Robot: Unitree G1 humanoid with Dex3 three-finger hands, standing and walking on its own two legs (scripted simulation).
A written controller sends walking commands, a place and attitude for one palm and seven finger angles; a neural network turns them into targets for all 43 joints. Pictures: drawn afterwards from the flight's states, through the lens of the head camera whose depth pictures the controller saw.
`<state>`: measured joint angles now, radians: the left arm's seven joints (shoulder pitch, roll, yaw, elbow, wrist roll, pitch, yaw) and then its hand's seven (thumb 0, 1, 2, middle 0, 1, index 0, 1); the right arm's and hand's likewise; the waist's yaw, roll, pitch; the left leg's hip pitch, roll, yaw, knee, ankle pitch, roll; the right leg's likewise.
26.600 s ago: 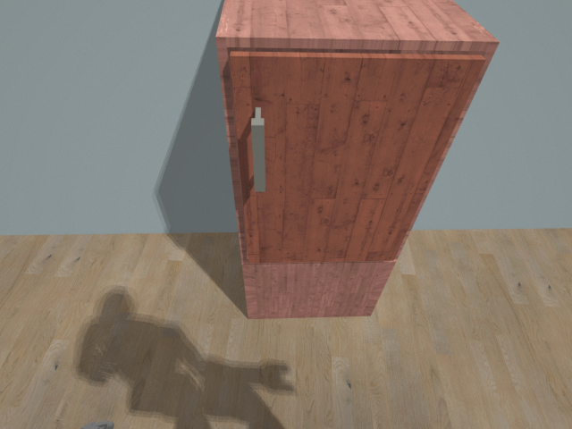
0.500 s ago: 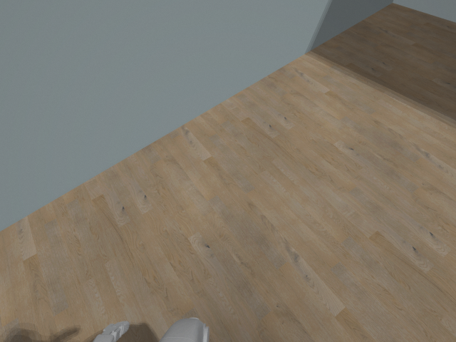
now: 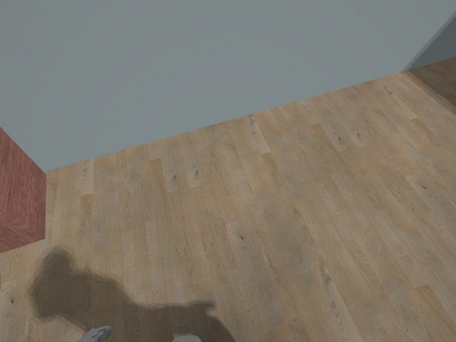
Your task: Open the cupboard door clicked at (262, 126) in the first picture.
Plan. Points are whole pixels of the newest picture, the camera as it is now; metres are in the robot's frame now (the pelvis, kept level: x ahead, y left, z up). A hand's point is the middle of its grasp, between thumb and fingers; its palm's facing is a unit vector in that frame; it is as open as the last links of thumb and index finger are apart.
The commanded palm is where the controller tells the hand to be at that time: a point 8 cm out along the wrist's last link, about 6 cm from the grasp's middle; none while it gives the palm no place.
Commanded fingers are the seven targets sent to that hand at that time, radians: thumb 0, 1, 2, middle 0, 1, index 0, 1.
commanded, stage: turn to face it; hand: left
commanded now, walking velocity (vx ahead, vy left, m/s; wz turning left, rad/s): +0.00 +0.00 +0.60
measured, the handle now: out of the picture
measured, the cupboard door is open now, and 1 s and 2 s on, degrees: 43 43 43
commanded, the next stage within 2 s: take the last steps up to it in 1.70 s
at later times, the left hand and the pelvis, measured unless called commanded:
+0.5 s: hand out of the picture +0.00 +0.23 -0.17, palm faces +0.36 -0.90 -0.24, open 7.3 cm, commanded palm none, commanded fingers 0.00 0.90 0.90 -0.20 -0.30 -0.20 -0.30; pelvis +0.00 +0.00 +0.00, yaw +19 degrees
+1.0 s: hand out of the picture -0.02 +0.16 -0.15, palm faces +0.60 -0.76 -0.24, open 7.3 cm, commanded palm none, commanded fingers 0.00 0.90 0.90 -0.20 -0.30 -0.20 -0.30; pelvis +0.03 -0.04 +0.01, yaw +38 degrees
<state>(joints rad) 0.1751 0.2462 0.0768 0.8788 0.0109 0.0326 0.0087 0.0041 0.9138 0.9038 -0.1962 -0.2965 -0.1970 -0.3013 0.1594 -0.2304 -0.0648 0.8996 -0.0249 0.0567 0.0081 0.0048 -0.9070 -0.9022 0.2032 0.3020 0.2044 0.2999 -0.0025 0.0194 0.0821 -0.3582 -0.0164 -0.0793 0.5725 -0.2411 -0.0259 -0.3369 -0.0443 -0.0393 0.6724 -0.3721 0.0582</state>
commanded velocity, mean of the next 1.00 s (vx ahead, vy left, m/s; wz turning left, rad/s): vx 0.00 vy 0.00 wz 0.60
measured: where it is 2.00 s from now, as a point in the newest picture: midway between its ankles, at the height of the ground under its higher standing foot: outside the picture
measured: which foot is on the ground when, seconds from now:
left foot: down 0.00-0.02, up 0.04-0.34, down 0.36-0.72, up 0.74-1.00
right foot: up 0.00-0.00, down 0.02-0.36, up 0.38-0.70, down 0.72-1.00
